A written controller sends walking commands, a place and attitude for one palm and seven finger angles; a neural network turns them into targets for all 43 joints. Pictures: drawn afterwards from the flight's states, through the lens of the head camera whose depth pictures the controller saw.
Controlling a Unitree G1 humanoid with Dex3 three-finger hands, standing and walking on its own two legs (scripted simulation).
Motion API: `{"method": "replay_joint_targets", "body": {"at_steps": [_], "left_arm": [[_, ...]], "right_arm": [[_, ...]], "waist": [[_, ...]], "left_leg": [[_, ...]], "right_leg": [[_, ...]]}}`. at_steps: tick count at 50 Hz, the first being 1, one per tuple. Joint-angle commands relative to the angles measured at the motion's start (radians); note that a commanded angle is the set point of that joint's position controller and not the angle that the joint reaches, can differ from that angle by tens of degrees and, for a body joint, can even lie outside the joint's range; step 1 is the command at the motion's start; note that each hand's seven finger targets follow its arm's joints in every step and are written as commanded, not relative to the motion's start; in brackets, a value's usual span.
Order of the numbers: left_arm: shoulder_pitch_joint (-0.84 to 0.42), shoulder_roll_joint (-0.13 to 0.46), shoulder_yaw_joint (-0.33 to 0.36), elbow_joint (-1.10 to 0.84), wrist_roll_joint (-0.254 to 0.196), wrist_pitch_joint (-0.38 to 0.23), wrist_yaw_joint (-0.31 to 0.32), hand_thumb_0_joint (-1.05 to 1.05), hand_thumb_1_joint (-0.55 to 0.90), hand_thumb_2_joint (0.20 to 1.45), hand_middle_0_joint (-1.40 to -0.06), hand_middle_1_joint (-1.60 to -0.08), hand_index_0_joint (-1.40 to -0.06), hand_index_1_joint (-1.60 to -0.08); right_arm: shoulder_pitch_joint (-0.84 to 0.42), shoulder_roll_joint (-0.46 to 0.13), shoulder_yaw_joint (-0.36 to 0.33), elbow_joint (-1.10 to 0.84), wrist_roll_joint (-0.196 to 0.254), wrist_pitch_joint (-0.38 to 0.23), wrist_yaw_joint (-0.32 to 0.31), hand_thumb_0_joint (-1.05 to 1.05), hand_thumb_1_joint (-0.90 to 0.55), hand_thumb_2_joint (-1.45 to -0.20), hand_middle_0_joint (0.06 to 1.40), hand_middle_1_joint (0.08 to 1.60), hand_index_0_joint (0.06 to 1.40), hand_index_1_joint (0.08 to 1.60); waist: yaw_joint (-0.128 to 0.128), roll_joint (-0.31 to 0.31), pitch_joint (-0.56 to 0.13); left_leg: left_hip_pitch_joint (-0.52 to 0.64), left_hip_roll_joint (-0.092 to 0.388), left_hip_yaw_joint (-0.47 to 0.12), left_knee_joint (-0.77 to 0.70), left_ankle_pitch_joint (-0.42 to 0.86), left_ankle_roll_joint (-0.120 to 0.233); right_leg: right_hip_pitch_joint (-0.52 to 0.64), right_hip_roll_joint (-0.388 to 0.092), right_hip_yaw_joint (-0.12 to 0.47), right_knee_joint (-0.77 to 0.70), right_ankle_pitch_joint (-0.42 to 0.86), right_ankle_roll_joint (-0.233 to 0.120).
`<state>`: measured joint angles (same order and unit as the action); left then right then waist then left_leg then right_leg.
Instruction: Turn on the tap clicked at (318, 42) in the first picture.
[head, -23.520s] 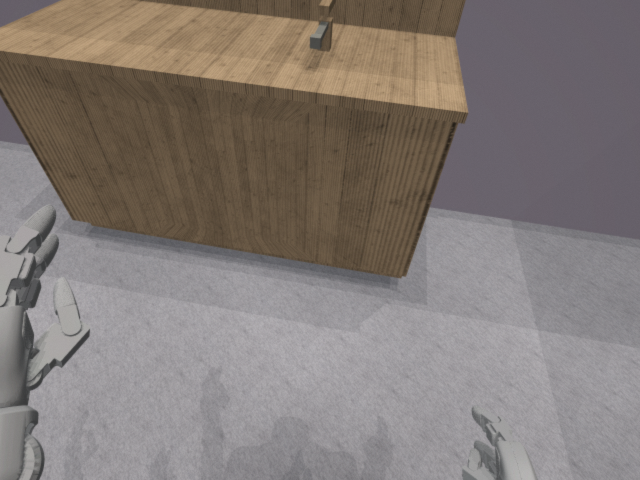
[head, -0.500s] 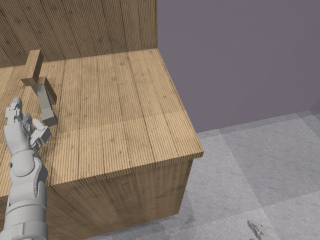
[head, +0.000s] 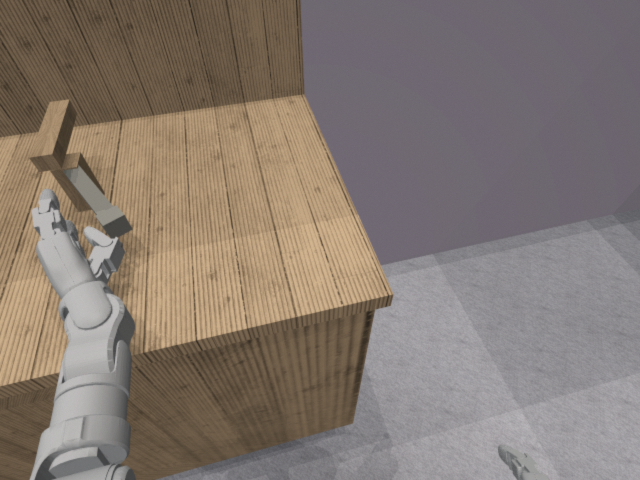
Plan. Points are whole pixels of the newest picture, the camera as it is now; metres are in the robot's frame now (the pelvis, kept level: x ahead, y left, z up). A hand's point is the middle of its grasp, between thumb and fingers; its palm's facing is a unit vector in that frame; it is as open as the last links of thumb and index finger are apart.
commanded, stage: push the lever round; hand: left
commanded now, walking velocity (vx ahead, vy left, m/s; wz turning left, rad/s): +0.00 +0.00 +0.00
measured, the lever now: (114, 222) +0.40 +0.29 +0.11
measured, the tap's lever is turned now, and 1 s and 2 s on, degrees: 29 53 81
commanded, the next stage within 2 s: lift the hand up off the lever in 1.76 s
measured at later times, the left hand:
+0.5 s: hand (146, 228) +0.40 +0.26 +0.09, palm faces +0.74 -0.67 -0.08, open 7.8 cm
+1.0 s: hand (172, 213) +0.43 +0.23 +0.10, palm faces +0.80 -0.59 -0.09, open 7.6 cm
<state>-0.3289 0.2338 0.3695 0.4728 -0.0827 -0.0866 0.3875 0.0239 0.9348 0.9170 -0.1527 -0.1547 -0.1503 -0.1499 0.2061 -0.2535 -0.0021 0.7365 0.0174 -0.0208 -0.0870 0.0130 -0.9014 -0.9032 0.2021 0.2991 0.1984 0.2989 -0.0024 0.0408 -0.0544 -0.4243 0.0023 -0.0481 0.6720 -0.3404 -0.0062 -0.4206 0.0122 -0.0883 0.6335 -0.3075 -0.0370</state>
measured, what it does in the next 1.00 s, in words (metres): stands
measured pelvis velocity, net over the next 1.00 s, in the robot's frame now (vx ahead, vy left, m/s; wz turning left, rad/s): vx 0.01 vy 0.00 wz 0.01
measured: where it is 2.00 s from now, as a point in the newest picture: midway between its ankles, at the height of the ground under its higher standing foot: outside the picture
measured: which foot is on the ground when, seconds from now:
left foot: down 0.00-1.00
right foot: down 0.00-1.00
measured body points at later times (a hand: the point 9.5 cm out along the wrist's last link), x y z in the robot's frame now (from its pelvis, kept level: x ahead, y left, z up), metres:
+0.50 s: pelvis +0.01 +0.01 +0.00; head +0.03 +0.00 +0.45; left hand +0.36 +0.29 +0.10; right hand +0.13 -0.25 -0.12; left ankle +0.00 +0.12 -0.72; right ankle +0.01 -0.10 -0.72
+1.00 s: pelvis +0.01 +0.00 +0.00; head +0.04 +0.00 +0.45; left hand +0.38 +0.26 +0.10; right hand +0.13 -0.24 -0.13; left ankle +0.00 +0.12 -0.72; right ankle +0.01 -0.10 -0.72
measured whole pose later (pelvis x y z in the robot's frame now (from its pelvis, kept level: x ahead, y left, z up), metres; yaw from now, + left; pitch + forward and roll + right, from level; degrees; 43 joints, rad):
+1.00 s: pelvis +0.01 +0.00 +0.00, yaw +0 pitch +8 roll -1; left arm -0.61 0.07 0.32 0.69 0.07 -0.03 0.81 0.02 0.95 0.93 -0.15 -0.15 -0.15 -0.15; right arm 0.18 -0.20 -0.03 0.79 -0.06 0.04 -0.01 0.01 -0.90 -0.90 0.20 0.30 0.20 0.30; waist -0.02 0.03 -0.09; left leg -0.48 -0.01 -0.05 0.70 -0.36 -0.01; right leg -0.47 0.00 -0.09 0.66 -0.32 -0.03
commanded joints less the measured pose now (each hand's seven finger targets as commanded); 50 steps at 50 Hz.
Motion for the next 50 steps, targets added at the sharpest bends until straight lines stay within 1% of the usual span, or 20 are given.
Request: {"method": "replay_joint_targets", "body": {"at_steps": [1,4,8,9,12,14,15,19,21,24,28,32,34,35,38,39,42,44,45,50], "left_arm": [[-0.401,0.188,-0.026,-0.205,0.043,-0.068,0.048,0.0,0.9,0.9,-0.15,-0.15,-0.15,-0.15],[-0.403,0.224,0.018,-0.177,0.057,-0.054,0.087,0.0,0.9,0.9,-0.15,-0.15,-0.15,-0.15],[-0.38,0.182,0.004,-0.185,0.065,-0.044,0.122,0.0,0.9,0.9,-0.15,-0.15,-0.15,-0.15],[-0.388,0.2,0.021,-0.192,0.074,-0.044,0.135,0.0,0.9,0.9,-0.15,-0.15,-0.15,-0.15],[-0.401,0.157,-0.01,-0.178,0.081,-0.036,0.159,0.0,0.9,0.9,-0.15,-0.15,-0.15,-0.15],[-0.421,0.189,0.02,-0.14,0.092,-0.028,0.176,0.0,0.9,0.9,-0.15,-0.15,-0.15,-0.15],[-0.458,0.158,-0.014,-0.148,0.095,-0.031,0.179,0.0,0.9,0.9,-0.15,-0.15,-0.15,-0.15],[-0.506,0.143,-0.026,-0.165,0.112,-0.044,0.209,0.0,0.9,0.9,-0.15,-0.15,-0.15,-0.15],[-0.54,0.092,-0.073,-0.161,0.118,-0.052,0.222,0.0,0.9,0.9,-0.15,-0.15,-0.15,-0.15],[-0.514,0.099,-0.045,-0.13,0.125,-0.044,0.25,0.0,0.9,0.9,-0.15,-0.15,-0.15,-0.15],[-0.551,0.054,-0.074,-0.145,0.133,-0.041,0.282,0.0,0.9,0.9,-0.15,-0.15,-0.15,-0.15],[-0.566,-0.015,-0.123,-0.134,0.144,-0.027,0.309,0.0,0.9,0.9,-0.15,-0.15,-0.15,-0.15],[-0.569,0.027,-0.075,-0.1,0.15,-0.016,0.329,0.0,0.9,0.9,-0.15,-0.15,-0.15,-0.15],[-0.606,-0.011,-0.11,-0.116,0.152,-0.018,0.335,0.0,0.9,0.9,-0.15,-0.15,-0.15,-0.15],[-0.63,-0.056,-0.141,-0.094,0.157,-0.01,0.357,0.0,0.9,0.9,-0.15,-0.15,-0.15,-0.15],[-0.628,-0.012,-0.095,-0.069,0.163,-0.005,0.368,0.0,0.9,0.9,-0.15,-0.15,-0.15,-0.15],[-0.672,-0.028,-0.105,-0.051,0.171,-0.005,0.39,0.0,0.9,0.9,-0.15,-0.15,-0.15,-0.15],[-0.675,0.01,-0.064,-0.026,0.182,0.0,0.406,0.0,0.9,0.9,-0.15,-0.15,-0.15,-0.15],[-0.709,-0.025,-0.102,-0.032,0.184,-0.003,0.406,0.0,0.9,0.9,-0.15,-0.15,-0.15,-0.15],[-0.767,-0.027,-0.088,0.017,0.189,-0.012,0.437,0.0,0.9,0.9,-0.15,-0.15,-0.15,-0.15]], "right_arm": [[-0.061,-0.121,-0.04,-0.116,-0.005,-0.038,-0.007,0.0,-0.9,-0.9,0.2,0.3,0.2,0.3],[-0.06,-0.125,-0.042,-0.108,-0.011,-0.025,-0.006,0.0,-0.9,-0.9,0.2,0.3,0.2,0.3],[-0.056,-0.117,-0.05,-0.122,-0.015,-0.015,0.004,0.0,-0.9,-0.9,0.2,0.3,0.2,0.3],[-0.058,-0.118,-0.049,-0.113,-0.018,-0.01,0.004,0.0,-0.9,-0.9,0.2,0.3,0.2,0.3],[-0.062,-0.113,-0.048,-0.121,-0.017,-0.005,0.01,0.0,-0.9,-0.9,0.2,0.3,0.2,0.3],[-0.067,-0.118,-0.048,-0.107,-0.018,0.002,0.005,0.0,-0.9,-0.9,0.2,0.3,0.2,0.3],[-0.065,-0.115,-0.046,-0.114,-0.018,0.003,0.006,0.0,-0.9,-0.9,0.2,0.3,0.2,0.3],[-0.069,-0.113,-0.053,-0.098,-0.027,0.002,0.007,0.0,-0.9,-0.9,0.2,0.3,0.2,0.3],[-0.064,-0.108,-0.054,-0.096,-0.029,-0.001,0.014,0.0,-0.9,-0.9,0.2,0.3,0.2,0.3],[-0.058,-0.112,-0.059,-0.084,-0.038,0.004,0.017,0.0,-0.9,-0.9,0.2,0.3,0.2,0.3],[-0.053,-0.105,-0.066,-0.084,-0.043,0.006,0.029,0.0,-0.9,-0.9,0.2,0.3,0.2,0.3],[-0.05,-0.1,-0.07,-0.075,-0.051,0.012,0.044,0.0,-0.9,-0.9,0.2,0.3,0.2,0.3],[-0.052,-0.105,-0.071,-0.064,-0.056,0.018,0.043,0.0,-0.9,-0.9,0.2,0.3,0.2,0.3],[-0.053,-0.1,-0.07,-0.07,-0.056,0.018,0.048,0.0,-0.9,-0.9,0.2,0.3,0.2,0.3],[-0.062,-0.094,-0.07,-0.065,-0.062,0.017,0.057,0.0,-0.9,-0.9,0.2,0.3,0.2,0.3],[-0.06,-0.098,-0.071,-0.052,-0.064,0.022,0.054,0.0,-0.9,-0.9,0.2,0.3,0.2,0.3],[-0.063,-0.092,-0.069,-0.058,-0.069,0.023,0.061,0.0,-0.9,-0.9,0.2,0.3,0.2,0.3],[-0.06,-0.093,-0.071,-0.044,-0.075,0.029,0.06,0.0,-0.9,-0.9,0.2,0.3,0.2,0.3],[-0.059,-0.088,-0.068,-0.052,-0.073,0.031,0.064,0.0,-0.9,-0.9,0.2,0.3,0.2,0.3],[-0.047,-0.088,-0.068,-0.042,-0.082,0.031,0.075,0.0,-0.9,-0.9,0.2,0.3,0.2,0.3]], "waist": [[-0.032,-0.004,-0.256],[-0.021,-0.011,-0.264],[-0.013,-0.032,-0.309],[-0.008,0.003,-0.298],[-0.02,-0.039,-0.278],[-0.022,-0.046,-0.235],[-0.035,-0.065,-0.238],[-0.034,0.008,-0.268],[-0.042,0.014,-0.28],[-0.029,0.001,-0.308],[-0.027,0.003,-0.349],[-0.033,0.002,-0.345],[-0.025,-0.019,-0.321],[-0.04,-0.034,-0.33],[-0.04,-0.02,-0.323],[-0.035,-0.029,-0.305],[-0.037,-0.041,-0.33],[-0.031,-0.026,-0.329],[-0.045,-0.018,-0.339],[-0.059,-0.032,-0.351]], "left_leg": [[0.065,-0.019,0.012,-0.09,0.168,0.03],[0.048,-0.02,0.015,-0.087,0.181,0.03],[0.054,-0.019,0.026,-0.078,0.246,0.027],[0.057,-0.018,0.024,-0.08,0.254,0.025],[0.038,-0.017,0.028,-0.08,0.235,0.028],[0.023,-0.015,0.024,-0.089,0.195,0.031],[0.027,-0.015,0.025,-0.091,0.19,0.033],[0.063,-0.014,0.022,-0.083,0.203,0.027],[0.076,-0.011,0.016,-0.079,0.221,0.02],[0.076,-0.011,0.011,-0.073,0.255,0.013],[0.104,-0.007,0.013,-0.062,0.339,-0.001],[0.123,0.001,0.008,-0.055,0.4,-0.018],[0.1,0.002,0.003,-0.061,0.375,-0.02],[0.109,0.001,0.004,-0.06,0.378,-0.018],[0.108,0.001,0.01,-0.056,0.367,-0.021],[0.092,0.002,-0.001,-0.063,0.338,-0.024],[0.08,-0.005,0.011,-0.059,0.316,-0.015],[0.074,-0.004,0.008,-0.057,0.315,-0.018],[0.077,-0.004,0.009,-0.057,0.32,-0.019],[0.065,-0.007,0.013,-0.041,0.306,-0.009]], "right_leg": [[0.131,-0.01,0.065,-0.1,0.179,0.014],[0.152,-0.013,0.069,-0.099,0.197,0.015],[0.19,-0.015,0.066,-0.087,0.278,0.017],[0.187,-0.014,0.068,-0.085,0.28,0.014],[0.18,-0.017,0.068,-0.093,0.269,0.018],[0.159,-0.016,0.069,-0.105,0.215,0.018],[0.155,-0.018,0.068,-0.106,0.207,0.02],[0.135,-0.012,0.065,-0.099,0.201,0.012],[0.125,-0.011,0.057,-0.089,0.209,0.008],[0.138,-0.008,0.05,-0.078,0.233,0.006],[0.152,-0.01,0.04,-0.059,0.3,0.002],[0.131,-0.006,0.027,-0.047,0.312,0.0],[0.128,-0.004,0.025,-0.053,0.286,0.0],[0.125,-0.007,0.023,-0.051,0.29,0.003],[0.111,-0.008,0.02,-0.052,0.276,0.002],[0.102,-0.004,0.017,-0.058,0.238,0.0],[0.115,-0.009,0.021,-0.058,0.24,0.002],[0.114,-0.007,0.021,-0.059,0.235,0.001],[0.111,-0.012,0.02,-0.054,0.238,0.001],[0.099,-0.012,0.018,-0.05,0.245,0.005]]}}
